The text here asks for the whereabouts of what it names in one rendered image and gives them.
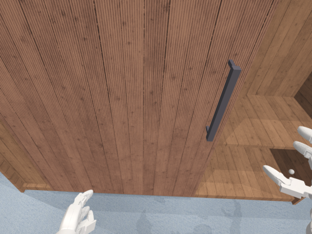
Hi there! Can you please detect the handle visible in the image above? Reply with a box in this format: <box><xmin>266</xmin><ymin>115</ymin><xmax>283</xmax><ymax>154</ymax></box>
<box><xmin>206</xmin><ymin>59</ymin><xmax>241</xmax><ymax>141</ymax></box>

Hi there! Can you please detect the wardrobe door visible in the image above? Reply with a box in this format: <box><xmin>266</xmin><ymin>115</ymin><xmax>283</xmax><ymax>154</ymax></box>
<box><xmin>0</xmin><ymin>0</ymin><xmax>280</xmax><ymax>197</ymax></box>
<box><xmin>0</xmin><ymin>119</ymin><xmax>47</xmax><ymax>184</ymax></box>

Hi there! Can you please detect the left robot hand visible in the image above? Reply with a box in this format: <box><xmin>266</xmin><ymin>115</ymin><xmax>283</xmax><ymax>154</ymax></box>
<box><xmin>59</xmin><ymin>190</ymin><xmax>96</xmax><ymax>234</ymax></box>

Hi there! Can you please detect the right robot hand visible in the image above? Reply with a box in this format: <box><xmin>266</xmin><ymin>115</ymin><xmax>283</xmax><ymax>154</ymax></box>
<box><xmin>263</xmin><ymin>126</ymin><xmax>312</xmax><ymax>200</ymax></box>

